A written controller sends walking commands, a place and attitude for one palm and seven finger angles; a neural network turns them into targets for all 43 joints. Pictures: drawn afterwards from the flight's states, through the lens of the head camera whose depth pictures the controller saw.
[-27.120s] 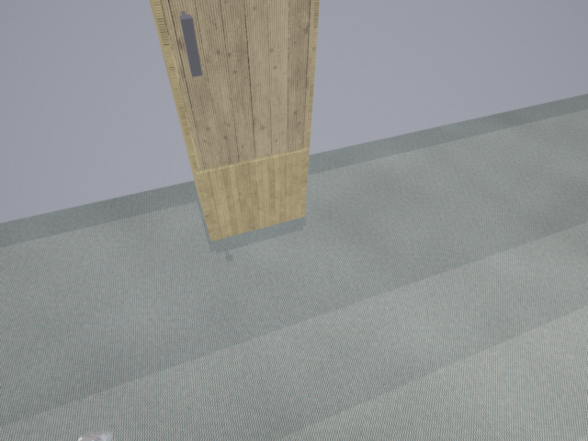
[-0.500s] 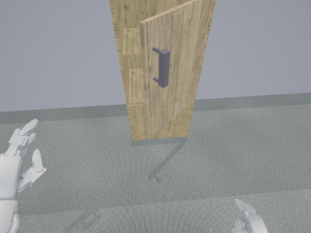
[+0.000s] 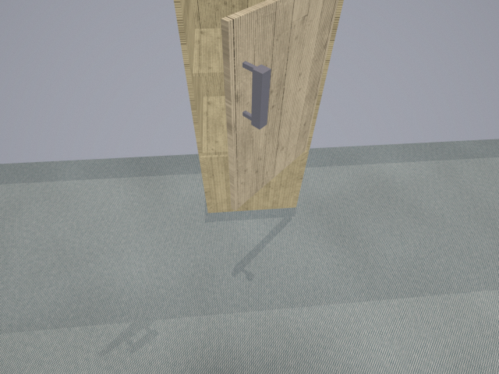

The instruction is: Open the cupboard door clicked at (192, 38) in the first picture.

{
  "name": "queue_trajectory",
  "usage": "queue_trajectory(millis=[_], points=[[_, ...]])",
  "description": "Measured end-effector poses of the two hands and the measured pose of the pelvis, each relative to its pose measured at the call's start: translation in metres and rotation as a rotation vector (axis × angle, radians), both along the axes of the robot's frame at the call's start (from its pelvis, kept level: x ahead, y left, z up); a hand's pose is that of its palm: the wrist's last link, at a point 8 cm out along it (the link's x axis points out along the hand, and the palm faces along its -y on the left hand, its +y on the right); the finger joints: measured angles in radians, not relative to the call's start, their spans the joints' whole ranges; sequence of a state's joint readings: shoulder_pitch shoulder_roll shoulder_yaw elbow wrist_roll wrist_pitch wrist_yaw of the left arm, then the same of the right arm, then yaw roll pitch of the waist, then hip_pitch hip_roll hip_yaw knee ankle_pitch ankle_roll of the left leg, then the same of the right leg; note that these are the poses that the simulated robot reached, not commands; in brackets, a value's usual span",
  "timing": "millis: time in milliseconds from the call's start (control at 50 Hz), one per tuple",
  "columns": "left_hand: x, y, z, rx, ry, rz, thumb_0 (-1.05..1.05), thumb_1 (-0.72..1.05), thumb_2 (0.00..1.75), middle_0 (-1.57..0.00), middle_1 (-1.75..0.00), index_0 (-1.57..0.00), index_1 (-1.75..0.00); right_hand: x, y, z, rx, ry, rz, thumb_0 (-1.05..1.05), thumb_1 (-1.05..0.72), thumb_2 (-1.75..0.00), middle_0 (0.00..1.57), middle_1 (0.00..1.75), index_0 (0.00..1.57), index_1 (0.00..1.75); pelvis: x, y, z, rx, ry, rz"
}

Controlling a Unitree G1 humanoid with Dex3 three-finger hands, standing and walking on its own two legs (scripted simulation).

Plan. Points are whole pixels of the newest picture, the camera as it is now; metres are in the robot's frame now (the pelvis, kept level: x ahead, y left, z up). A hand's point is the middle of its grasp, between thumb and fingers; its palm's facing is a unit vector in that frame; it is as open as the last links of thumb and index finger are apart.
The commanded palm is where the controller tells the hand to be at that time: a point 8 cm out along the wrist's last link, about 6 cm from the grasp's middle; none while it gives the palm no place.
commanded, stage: let the arm hang, fingers relaxed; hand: left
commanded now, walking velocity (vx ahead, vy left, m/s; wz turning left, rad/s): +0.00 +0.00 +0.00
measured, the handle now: (253, 95) +0.66 +0.03 +0.09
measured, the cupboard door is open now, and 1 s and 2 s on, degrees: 42 42 42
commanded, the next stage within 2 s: look to check the result in 0.54 s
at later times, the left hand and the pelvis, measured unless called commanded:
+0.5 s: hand out of the picture +0.01 +0.15 -0.18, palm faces +0.03 -0.98 -0.18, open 7.3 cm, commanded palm none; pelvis +0.02 -0.01 +0.00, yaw -1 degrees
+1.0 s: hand out of the picture +0.02 +0.15 -0.17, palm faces +0.03 -0.98 -0.20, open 7.4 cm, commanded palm none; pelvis +0.04 -0.02 +0.00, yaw -1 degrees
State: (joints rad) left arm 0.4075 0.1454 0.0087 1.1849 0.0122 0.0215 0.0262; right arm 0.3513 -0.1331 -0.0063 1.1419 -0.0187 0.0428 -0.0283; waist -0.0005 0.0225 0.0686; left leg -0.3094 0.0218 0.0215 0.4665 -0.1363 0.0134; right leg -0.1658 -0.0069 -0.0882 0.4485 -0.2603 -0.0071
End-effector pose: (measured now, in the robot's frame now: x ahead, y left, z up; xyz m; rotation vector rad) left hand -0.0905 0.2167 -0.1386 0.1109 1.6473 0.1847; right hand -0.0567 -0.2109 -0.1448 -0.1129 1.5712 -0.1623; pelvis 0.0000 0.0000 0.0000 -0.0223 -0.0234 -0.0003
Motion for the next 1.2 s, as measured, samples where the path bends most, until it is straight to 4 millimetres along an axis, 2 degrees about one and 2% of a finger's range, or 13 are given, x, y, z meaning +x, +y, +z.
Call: queue_trajectory(millis=[80,200,340,420,540,720,920,1200], points=[[0.003,0.001,0.003,0.02,-0.011,-0.001,0.0,0.92,0.89,-0.2,-0.3,-0.2,-0.29,0.003,0.015,-0.007,0.041,-0.02,-0.018,0.01,-0.9,-0.9,0.2,0.3,0.2,0.3,0.001,0.001,0.0,0.005,-0.001,-0.005],[0.034,-0.002,-0.001,0.027,-0.101,-0.016,0.0,0.91,0.9,-0.2,-0.3,-0.19,-0.29,0.021,0.025,-0.013,0.073,-0.08,-0.025,0.01,-0.9,-0.9,0.2,0.3,0.2,0.3,0.002,0.0,-0.001,0.011,-0.001,-0.01],[0.078,-0.012,-0.007,0.001,-0.21,-0.038,0.0,0.91,0.9,-0.2,-0.3,-0.19,-0.29,0.036,0.014,-0.011,0.045,-0.118,-0.025,0.01,-0.91,-0.9,0.2,0.3,0.2,0.3,0.008,-0.001,-0.001,0.017,0.001,-0.014],[0.094,-0.016,-0.008,-0.006,-0.232,-0.054,0.0,0.92,0.9,-0.2,-0.3,-0.19,-0.29,0.041,0.005,-0.008,0.022,-0.127,-0.026,0.01,-0.91,-0.9,0.2,0.3,0.2,0.3,0.011,-0.003,0.0,0.019,0.001,-0.017],[0.101,-0.012,-0.006,0.006,-0.23,-0.051,0.01,0.92,0.89,-0.2,-0.3,-0.2,-0.29,0.048,-0.004,-0.005,0.006,-0.125,-0.017,0.01,-0.91,-0.9,0.2,0.3,0.2,0.3,0.017,-0.007,0.001,0.02,0.001,-0.013],[0.1,-0.01,-0.002,0.023,-0.194,-0.05,0.0,0.91,0.9,-0.2,-0.3,-0.19,-0.29,0.064,-0.011,-0.005,0.008,-0.124,-0.003,0.01,-0.9,-0.9,0.2,0.3,0.2,0.3,0.025,-0.012,0.003,0.022,-0.001,-0.014],[0.106,-0.017,-0.001,0.021,-0.182,-0.046,0.0,0.91,0.9,-0.2,-0.3,-0.19,-0.29,0.081,-0.021,-0.004,-0.001,-0.126,0.013,0.01,-0.91,-0.9,0.2,0.3,0.2,0.3,0.035,-0.017,0.004,0.025,0.001,-0.013],[0.127,-0.028,-0.002,0.011,-0.207,-0.049,0.0,0.91,0.9,-0.2,-0.3,-0.19,-0.29,0.1,-0.033,-0.002,-0.019,-0.139,0.021,0.01,-0.91,-0.9,0.2,0.3,0.2,0.3,0.048,-0.025,0.004,0.028,0.005,-0.012]])
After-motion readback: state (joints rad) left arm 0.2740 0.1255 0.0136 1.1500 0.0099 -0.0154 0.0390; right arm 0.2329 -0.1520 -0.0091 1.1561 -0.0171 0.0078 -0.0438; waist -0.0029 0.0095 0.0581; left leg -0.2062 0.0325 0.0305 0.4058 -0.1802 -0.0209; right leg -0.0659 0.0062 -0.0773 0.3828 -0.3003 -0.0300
